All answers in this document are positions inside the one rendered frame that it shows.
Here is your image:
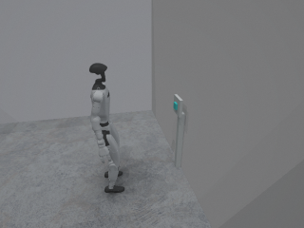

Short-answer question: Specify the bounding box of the robot right upper arm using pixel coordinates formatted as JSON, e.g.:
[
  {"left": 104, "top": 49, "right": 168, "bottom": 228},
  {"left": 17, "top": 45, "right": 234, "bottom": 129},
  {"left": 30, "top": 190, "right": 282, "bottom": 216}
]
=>
[{"left": 90, "top": 90, "right": 104, "bottom": 122}]

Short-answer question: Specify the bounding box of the robot right hand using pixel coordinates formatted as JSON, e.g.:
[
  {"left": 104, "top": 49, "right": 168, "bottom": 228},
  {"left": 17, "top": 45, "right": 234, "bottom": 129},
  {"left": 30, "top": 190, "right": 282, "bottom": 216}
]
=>
[{"left": 98, "top": 146, "right": 112, "bottom": 163}]

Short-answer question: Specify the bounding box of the right robot thigh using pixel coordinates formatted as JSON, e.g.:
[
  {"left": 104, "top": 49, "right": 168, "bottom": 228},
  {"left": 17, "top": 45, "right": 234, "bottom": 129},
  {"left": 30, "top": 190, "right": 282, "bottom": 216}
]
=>
[{"left": 103, "top": 131, "right": 121, "bottom": 168}]

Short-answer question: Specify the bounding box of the robot right shin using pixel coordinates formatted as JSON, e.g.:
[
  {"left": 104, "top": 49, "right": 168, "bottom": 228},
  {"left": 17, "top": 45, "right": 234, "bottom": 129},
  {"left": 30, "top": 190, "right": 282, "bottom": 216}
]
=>
[{"left": 108, "top": 163, "right": 121, "bottom": 189}]

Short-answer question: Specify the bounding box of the right robot forearm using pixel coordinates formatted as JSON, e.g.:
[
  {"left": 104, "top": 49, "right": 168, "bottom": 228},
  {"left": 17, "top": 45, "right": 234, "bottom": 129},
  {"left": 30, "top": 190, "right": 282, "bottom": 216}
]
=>
[{"left": 91, "top": 118, "right": 105, "bottom": 147}]

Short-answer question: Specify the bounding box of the button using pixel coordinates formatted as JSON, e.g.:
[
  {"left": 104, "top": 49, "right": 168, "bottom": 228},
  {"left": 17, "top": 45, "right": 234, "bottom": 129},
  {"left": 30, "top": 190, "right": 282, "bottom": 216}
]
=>
[{"left": 173, "top": 102, "right": 178, "bottom": 110}]

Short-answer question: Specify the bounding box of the panel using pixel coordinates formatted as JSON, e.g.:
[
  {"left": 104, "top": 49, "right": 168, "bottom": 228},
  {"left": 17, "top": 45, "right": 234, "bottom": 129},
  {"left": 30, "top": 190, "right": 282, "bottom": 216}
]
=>
[{"left": 173, "top": 94, "right": 185, "bottom": 168}]

